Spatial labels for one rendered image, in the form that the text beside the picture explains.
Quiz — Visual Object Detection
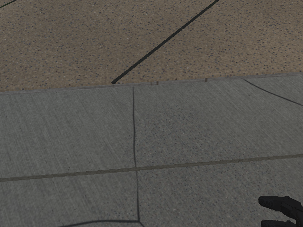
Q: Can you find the right robot hand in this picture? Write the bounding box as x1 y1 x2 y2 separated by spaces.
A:
258 196 303 227

